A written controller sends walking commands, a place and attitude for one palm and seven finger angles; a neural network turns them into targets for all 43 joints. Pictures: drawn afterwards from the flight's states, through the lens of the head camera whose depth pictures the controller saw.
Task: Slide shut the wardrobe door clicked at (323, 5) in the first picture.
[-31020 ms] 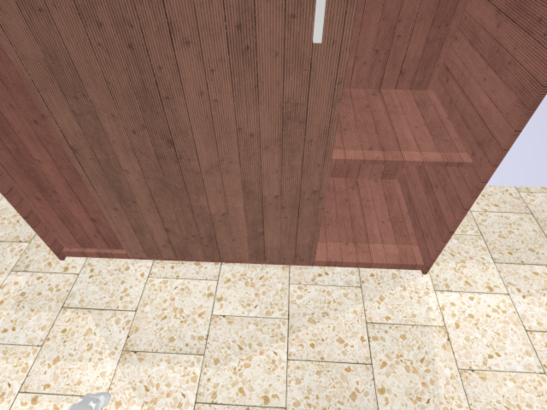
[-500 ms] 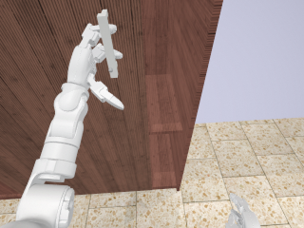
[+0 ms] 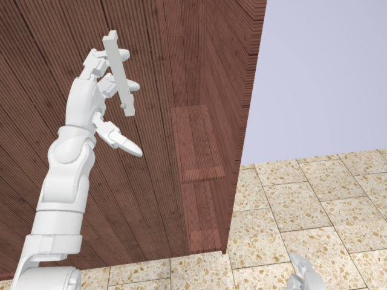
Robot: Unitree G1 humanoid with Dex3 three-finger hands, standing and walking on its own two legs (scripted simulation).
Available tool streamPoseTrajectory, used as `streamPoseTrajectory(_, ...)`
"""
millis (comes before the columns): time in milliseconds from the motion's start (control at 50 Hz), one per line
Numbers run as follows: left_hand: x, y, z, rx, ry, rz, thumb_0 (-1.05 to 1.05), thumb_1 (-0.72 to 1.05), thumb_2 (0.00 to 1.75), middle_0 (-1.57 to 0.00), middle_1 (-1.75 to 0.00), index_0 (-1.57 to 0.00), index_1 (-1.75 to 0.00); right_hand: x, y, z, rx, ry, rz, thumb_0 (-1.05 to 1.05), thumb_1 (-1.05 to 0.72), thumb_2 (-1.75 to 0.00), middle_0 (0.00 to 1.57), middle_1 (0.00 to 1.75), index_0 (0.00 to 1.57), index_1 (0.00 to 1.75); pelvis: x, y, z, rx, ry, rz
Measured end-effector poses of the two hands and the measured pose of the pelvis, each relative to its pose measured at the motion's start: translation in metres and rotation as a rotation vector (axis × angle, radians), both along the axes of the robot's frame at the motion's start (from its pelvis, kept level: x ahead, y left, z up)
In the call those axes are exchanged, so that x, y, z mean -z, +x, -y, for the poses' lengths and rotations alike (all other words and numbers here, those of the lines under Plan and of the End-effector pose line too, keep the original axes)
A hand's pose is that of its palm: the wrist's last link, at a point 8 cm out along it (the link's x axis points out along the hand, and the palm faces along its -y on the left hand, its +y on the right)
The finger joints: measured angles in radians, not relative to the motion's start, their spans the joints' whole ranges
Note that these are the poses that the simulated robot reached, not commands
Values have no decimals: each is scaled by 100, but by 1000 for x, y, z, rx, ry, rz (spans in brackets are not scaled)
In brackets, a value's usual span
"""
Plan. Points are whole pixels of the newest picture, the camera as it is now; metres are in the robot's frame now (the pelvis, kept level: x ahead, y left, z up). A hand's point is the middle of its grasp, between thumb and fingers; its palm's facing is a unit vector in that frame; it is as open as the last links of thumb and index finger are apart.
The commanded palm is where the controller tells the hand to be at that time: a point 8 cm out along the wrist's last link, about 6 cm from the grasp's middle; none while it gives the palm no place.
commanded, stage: slip the hand off the handle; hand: left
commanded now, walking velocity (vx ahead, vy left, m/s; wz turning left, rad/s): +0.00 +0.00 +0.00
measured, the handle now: (121, 75) +0.42 +0.13 +0.27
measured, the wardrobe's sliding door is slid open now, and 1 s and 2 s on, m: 0.16 0.17 0.17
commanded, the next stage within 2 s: draw the hand back to the body in 0.94 s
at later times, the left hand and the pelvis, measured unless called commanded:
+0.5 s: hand (79, 123) +0.33 +0.19 +0.24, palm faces +0.12 -0.97 -0.20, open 15.2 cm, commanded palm +0.29 +0.23 +0.24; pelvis +0.00 -0.01 +0.00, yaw +1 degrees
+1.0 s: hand (64, 167) +0.24 +0.18 +0.23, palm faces +0.05 -0.97 -0.24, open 14.7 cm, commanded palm +0.22 +0.22 +0.24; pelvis -0.01 +0.01 +0.00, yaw +4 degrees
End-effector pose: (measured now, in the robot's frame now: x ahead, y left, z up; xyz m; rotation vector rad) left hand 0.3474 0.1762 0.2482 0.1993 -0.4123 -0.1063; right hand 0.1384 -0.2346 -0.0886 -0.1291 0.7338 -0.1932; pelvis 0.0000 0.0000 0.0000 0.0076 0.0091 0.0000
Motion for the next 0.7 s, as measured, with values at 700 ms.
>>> streamPoseTrajectory(700,15,-95,-72,-111,8,54,-2,-56,20,-26,-115,-24,-114,-18,46,-19,-191,-75,119,2,-91,-90,20,30,20,30,3,-10,-2,-87,-21,24)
